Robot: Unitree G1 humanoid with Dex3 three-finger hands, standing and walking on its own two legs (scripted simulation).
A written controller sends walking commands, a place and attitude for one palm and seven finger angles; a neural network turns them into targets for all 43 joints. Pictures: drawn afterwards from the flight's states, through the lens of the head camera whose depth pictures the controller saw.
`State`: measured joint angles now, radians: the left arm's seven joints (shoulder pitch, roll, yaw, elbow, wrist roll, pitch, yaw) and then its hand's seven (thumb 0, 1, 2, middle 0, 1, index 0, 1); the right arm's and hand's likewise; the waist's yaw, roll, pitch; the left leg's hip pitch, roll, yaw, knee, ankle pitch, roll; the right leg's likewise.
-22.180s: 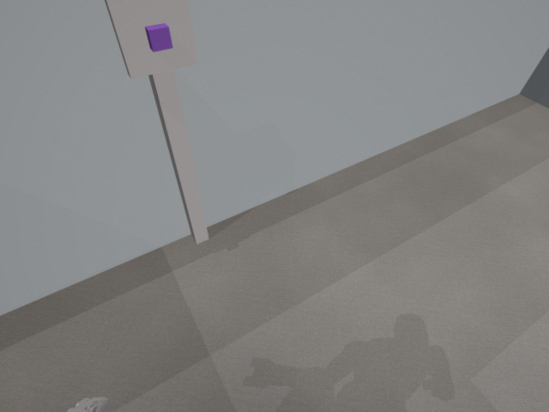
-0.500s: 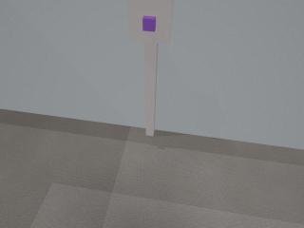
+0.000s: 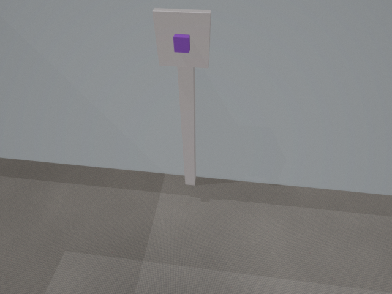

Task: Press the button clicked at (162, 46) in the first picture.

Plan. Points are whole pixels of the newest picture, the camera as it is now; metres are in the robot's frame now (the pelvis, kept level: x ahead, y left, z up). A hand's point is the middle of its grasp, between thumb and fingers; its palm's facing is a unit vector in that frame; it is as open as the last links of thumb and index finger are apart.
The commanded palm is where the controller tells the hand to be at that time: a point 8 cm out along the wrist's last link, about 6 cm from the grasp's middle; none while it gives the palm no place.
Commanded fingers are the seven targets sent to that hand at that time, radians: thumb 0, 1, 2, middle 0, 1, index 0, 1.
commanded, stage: let the arm hang, fingers relaxed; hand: left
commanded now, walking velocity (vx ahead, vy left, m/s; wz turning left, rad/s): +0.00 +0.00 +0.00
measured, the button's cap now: (181, 43) +0.82 +0.08 +0.13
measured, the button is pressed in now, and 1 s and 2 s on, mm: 0 0 0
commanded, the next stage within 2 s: stand and wait in 0.10 s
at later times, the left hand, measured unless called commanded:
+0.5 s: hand out of the picture -0.01 +0.16 -0.17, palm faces +0.04 -0.98 -0.19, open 7.4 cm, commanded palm none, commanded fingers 0.00 0.90 0.90 -0.20 -0.30 -0.20 -0.30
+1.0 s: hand out of the picture +0.02 +0.16 -0.17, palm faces +0.03 -0.98 -0.21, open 7.4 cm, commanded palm none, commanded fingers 0.00 0.90 0.90 -0.20 -0.30 -0.20 -0.30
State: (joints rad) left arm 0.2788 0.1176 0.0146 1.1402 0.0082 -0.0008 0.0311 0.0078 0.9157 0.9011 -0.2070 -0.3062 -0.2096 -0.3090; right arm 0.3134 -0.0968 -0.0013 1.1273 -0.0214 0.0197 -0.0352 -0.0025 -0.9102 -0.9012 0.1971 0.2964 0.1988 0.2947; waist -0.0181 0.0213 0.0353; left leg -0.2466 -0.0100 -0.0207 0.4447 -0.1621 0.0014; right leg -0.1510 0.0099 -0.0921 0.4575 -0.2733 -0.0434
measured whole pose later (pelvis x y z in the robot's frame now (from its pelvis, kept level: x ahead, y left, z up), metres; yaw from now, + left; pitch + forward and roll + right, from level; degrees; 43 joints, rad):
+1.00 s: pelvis +0.02 -0.02 +0.00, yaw +0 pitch -2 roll +0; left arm 0.25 0.14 0.02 1.14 0.00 -0.01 0.03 0.00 0.90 0.90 -0.20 -0.30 -0.20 -0.30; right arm 0.26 -0.14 0.00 1.14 -0.02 0.02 -0.04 0.00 -0.91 -0.90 0.20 0.30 0.20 0.29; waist -0.01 0.02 0.07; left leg -0.20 0.02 -0.03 0.42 -0.18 -0.02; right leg -0.10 0.04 -0.09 0.40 -0.27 -0.06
